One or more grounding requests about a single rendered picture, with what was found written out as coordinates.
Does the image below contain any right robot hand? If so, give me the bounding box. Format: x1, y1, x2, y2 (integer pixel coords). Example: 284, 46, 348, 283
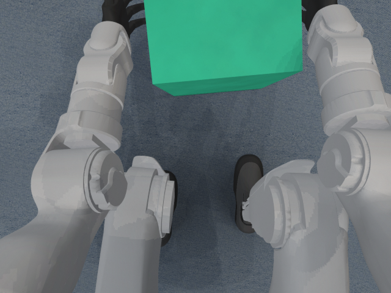
301, 0, 338, 31

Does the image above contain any left robot hand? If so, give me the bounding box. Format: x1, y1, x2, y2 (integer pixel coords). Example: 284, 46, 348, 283
102, 0, 146, 39

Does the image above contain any left robot thigh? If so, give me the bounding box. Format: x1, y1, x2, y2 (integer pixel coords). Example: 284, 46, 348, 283
95, 167, 175, 293

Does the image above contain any robot right forearm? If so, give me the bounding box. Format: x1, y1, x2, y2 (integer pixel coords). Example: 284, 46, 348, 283
307, 4, 391, 136

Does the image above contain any left robot upper arm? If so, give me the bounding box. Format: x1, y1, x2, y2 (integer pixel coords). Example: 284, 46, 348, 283
0, 147, 128, 293

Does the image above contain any right robot upper arm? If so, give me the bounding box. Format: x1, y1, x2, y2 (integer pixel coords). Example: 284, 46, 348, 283
316, 128, 391, 293

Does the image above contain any right robot thigh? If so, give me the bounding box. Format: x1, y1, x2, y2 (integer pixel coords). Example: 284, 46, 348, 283
258, 173, 349, 293

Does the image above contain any robot thigh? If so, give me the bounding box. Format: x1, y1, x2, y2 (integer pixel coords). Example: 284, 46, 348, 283
258, 173, 349, 293
95, 167, 175, 293

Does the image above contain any robot left forearm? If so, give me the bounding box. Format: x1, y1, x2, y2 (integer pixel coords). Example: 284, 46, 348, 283
31, 21, 133, 191

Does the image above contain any carton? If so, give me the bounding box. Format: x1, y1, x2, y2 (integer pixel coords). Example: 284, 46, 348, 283
144, 0, 303, 96

